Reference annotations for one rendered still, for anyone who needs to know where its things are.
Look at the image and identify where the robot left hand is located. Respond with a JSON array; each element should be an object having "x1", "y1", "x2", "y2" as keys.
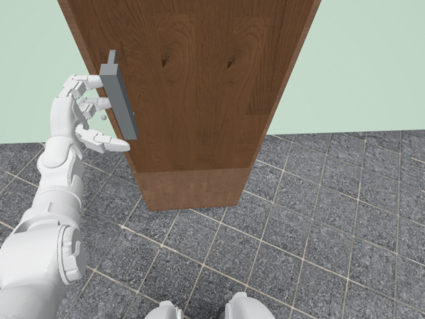
[{"x1": 50, "y1": 74, "x2": 130, "y2": 154}]

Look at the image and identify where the robot left shin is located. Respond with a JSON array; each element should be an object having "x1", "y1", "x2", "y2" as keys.
[{"x1": 159, "y1": 300, "x2": 174, "y2": 307}]

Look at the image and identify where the cupboard door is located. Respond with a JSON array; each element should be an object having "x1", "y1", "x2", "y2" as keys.
[{"x1": 67, "y1": 0, "x2": 315, "y2": 173}]

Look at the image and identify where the left robot thigh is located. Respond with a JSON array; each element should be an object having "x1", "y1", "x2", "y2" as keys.
[{"x1": 144, "y1": 305, "x2": 183, "y2": 319}]

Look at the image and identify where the robot left upper arm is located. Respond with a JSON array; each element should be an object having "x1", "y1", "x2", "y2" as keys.
[{"x1": 0, "y1": 225, "x2": 87, "y2": 319}]

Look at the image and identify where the handle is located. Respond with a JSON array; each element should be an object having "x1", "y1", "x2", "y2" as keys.
[{"x1": 99, "y1": 50, "x2": 138, "y2": 140}]

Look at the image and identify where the robot left forearm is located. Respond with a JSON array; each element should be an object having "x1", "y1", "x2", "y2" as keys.
[{"x1": 0, "y1": 136, "x2": 84, "y2": 288}]

